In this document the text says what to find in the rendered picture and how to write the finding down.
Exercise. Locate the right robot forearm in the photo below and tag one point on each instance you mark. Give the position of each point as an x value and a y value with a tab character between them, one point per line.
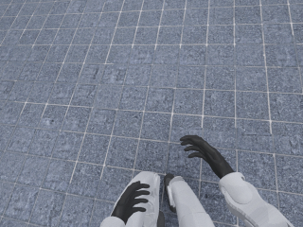
243	201

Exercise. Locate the right robot foot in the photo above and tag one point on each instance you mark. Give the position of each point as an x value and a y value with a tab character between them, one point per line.
167	179

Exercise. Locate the right robot shin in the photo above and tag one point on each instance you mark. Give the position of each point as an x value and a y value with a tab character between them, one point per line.
176	179

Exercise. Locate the robot left hand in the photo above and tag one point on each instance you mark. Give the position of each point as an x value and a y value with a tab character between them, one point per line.
125	206

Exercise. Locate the robot right hand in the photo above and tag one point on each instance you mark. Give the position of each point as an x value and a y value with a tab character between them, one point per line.
216	161

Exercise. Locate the left robot forearm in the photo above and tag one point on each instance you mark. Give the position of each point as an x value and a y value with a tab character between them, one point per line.
112	222

